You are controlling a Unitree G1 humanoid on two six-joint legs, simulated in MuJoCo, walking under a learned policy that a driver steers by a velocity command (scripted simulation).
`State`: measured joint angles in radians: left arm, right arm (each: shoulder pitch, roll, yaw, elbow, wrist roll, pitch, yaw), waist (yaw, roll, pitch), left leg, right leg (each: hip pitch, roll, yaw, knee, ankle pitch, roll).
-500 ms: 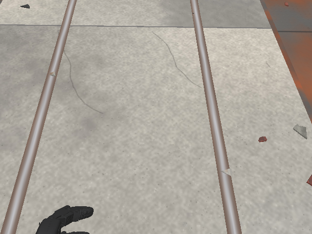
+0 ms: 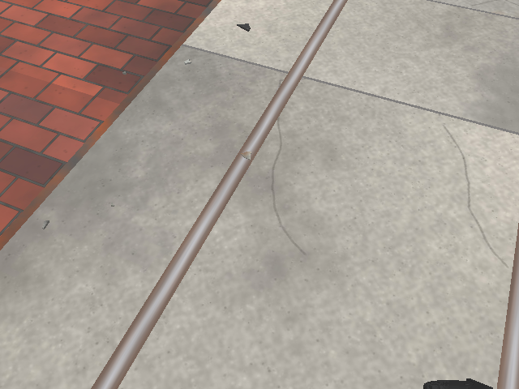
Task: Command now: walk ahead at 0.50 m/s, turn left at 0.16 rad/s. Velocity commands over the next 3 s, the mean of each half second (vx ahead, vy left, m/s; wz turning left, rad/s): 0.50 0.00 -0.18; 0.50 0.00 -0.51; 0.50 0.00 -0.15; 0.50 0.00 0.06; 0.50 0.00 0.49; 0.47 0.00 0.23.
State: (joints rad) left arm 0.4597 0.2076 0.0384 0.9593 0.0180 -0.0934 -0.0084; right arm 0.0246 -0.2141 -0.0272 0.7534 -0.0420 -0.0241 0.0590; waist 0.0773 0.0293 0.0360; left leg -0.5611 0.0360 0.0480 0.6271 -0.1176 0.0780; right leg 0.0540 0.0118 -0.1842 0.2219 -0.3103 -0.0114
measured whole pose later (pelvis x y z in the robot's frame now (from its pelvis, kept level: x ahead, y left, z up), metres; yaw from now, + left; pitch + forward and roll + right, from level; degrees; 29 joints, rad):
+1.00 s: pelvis +0.52 -0.06 +0.00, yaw -26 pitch +2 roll +0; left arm 0.40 0.26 0.07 0.88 0.00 -0.05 0.00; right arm 0.08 -0.25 -0.03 0.75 -0.04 -0.03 0.02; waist 0.07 0.04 0.04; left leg -0.66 0.11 -0.02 0.74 -0.04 -0.04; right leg -0.02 0.15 0.11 0.26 -0.26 -0.13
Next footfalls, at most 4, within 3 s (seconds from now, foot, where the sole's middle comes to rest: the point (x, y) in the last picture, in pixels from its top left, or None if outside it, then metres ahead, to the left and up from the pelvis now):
0.06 left None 0.18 0.10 -0.78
0.62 right None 0.46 -0.09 -0.78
1.14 left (314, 265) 0.81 -0.06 -0.78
1.68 right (415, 227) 0.96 -0.36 -0.78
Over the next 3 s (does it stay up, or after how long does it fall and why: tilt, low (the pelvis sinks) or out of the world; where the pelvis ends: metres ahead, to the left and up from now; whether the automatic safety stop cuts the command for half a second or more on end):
stays up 1.52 -0.46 0.01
